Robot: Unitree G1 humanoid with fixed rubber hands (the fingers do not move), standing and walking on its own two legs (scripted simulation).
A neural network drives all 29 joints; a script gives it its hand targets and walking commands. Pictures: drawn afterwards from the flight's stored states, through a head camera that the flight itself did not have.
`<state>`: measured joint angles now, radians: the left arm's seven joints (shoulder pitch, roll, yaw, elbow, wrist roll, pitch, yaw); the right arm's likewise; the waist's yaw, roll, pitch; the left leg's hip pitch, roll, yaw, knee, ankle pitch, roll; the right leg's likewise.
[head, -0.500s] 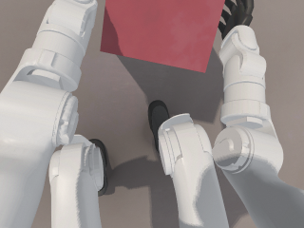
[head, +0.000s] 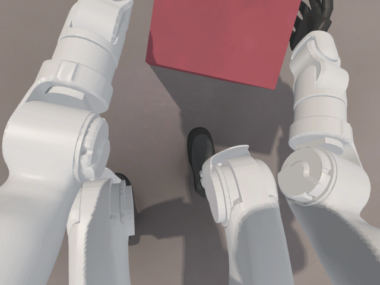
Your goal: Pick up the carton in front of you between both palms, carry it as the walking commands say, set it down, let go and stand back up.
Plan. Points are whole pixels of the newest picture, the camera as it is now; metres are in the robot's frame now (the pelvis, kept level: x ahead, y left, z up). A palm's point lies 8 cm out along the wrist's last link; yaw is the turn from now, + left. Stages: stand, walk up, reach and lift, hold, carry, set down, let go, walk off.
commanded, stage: set down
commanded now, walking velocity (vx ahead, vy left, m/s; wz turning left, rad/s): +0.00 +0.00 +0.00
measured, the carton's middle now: (209, 21) +0.53 -0.15 -0.26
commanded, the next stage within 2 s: let go in 1.84 s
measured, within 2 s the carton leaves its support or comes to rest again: rests again in 0.30 s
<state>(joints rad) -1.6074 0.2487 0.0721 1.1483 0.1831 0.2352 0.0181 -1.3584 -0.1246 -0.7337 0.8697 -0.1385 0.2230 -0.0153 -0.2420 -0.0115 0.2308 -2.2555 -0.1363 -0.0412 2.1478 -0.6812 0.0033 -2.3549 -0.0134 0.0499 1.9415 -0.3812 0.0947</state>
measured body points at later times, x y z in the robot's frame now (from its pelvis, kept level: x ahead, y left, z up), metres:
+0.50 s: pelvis +0.01 +0.00 +0.00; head +0.40 +0.03 +0.22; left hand +0.60 +0.00 -0.20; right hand +0.50 -0.30 -0.17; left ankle +0.07 +0.10 -0.36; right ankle +0.16 -0.15 -0.36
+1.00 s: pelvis -0.01 -0.02 +0.01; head +0.37 -0.02 +0.25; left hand +0.63 +0.04 -0.14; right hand +0.47 -0.30 -0.15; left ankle +0.07 +0.10 -0.36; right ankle +0.16 -0.15 -0.36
